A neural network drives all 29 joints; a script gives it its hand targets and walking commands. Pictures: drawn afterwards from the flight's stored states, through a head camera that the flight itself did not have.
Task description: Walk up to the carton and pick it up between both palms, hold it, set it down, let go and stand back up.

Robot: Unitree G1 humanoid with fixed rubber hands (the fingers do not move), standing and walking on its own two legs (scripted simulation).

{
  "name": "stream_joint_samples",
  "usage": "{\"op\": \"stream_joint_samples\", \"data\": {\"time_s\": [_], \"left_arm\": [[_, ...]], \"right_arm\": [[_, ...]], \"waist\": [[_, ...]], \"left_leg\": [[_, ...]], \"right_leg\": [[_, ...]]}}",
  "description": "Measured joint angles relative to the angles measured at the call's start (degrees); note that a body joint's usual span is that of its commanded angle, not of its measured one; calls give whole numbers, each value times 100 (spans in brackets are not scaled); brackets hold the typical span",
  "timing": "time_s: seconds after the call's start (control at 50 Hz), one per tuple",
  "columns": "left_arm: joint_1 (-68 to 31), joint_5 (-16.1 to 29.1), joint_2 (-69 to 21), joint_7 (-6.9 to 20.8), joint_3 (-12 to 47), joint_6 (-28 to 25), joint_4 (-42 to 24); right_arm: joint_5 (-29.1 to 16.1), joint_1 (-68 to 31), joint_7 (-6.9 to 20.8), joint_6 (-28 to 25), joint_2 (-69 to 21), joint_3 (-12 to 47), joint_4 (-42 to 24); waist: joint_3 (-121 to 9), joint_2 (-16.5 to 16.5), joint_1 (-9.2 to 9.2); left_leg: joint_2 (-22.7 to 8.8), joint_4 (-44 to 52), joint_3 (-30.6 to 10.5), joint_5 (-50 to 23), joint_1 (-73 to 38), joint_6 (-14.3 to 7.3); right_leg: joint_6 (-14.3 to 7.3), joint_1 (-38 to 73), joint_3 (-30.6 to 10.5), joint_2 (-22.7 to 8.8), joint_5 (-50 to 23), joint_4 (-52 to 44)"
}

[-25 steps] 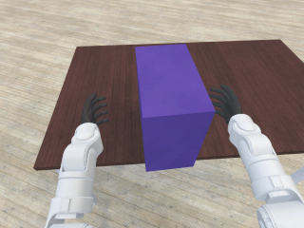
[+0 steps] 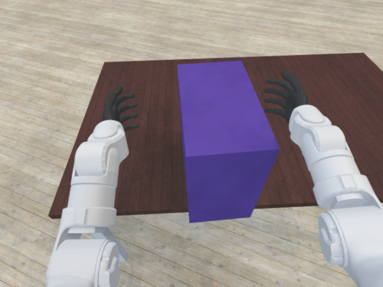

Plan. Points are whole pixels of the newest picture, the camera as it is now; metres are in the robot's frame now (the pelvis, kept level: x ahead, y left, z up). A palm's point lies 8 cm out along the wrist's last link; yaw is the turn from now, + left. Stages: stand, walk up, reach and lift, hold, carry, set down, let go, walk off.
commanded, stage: reach and lift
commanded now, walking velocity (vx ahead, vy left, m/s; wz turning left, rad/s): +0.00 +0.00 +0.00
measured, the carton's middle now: (214, 143) +0.48 -0.05 +0.00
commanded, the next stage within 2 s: none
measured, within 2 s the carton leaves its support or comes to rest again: neither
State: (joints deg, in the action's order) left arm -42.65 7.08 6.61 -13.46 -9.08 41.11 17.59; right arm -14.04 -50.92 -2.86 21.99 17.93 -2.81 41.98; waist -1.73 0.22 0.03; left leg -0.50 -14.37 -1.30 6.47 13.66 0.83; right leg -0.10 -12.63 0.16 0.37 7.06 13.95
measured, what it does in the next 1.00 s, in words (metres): stands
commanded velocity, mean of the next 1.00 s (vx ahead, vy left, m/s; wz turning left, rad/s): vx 0.00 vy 0.00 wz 0.00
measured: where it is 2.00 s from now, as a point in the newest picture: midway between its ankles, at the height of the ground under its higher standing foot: outside the picture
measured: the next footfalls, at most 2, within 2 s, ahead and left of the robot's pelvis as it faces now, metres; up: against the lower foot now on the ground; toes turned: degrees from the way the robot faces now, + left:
none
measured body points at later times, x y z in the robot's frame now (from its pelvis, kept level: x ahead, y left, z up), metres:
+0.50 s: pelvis -0.01 +0.00 +0.00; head +0.04 +0.00 +0.45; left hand +0.42 +0.15 +0.10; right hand +0.44 -0.18 +0.10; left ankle +0.00 +0.13 -0.75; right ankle -0.01 -0.12 -0.75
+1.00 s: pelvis -0.01 +0.00 -0.01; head +0.09 -0.02 +0.43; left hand +0.43 +0.13 +0.01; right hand +0.43 -0.18 +0.01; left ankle +0.00 +0.13 -0.75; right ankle -0.01 -0.12 -0.75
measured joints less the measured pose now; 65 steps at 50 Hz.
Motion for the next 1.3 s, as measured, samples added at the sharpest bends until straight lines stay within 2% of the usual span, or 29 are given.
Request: {"op": "stream_joint_samples", "data": {"time_s": [0.2, 0.3, 0.42, 0.62, 0.78, 0.9, 1.12, 1.3], "left_arm": [[-146, -232, -171, 75, -123, -424, 492], [-47, -355, -288, 133, -162, -765, 764], [-123, -433, -362, 62, -109, -1268, 1228], [-448, -620, -491, 63, -141, -2517, 2579], [-543, -657, -562, 114, -184, -3740, 3731], [-413, -625, -580, 151, -129, -4512, 4225], [-330, -380, -549, 187, 40, -5117, 4444], [-38, -576, -618, 259, -38, -5206, 4182]], "right_arm": [[335, -149, 60, -265, -158, -241, 490], [543, -40, 94, -523, -324, -333, 666], [826, -33, 124, -842, -441, -510, 918], [1128, -92, 173, -1565, -570, -618, 1582], [1066, -36, 93, -2325, -656, -427, 2103], [948, 119, 23, -2839, -741, -337, 2348], [799, 329, 12, -3300, -666, -86, 2250], [694, 419, -51, -3448, -675, 86, 2182]], "waist": [[-130, 44, 32], [-173, 69, 59], [-235, 97, 51], [-291, 131, 60], [-531, 152, 5], [-837, 195, -15], [-1230, 273, -90], [-1200, 252, -106]], "left_leg": [[27, 201, -46, -169, 153, -17], [38, 277, -68, -247, 215, -20], [42, 222, -86, -296, 460, -21], [24, 125, -97, -354, 873, -12], [-5, 63, -43, -376, 1354, 1], [-17, 17, -8, -385, 1821, 14], [0, -80, 35, -364, 2470, 5], [4, -26, 58, -325, 2320, 10]], "right_leg": [[26, -96, 45, -28, -193, -282], [31, -130, 66, -38, -285, -400], [26, -369, 84, -41, -325, -344], [10, -790, 92, -20, -374, -231], [-2, -1308, 36, 8, -404, -142], [-7, -1791, 0, 19, -424, -92], [16, -2491, -45, 2, -372, 88], [13, -2363, -68, -3, -323, 66]]}}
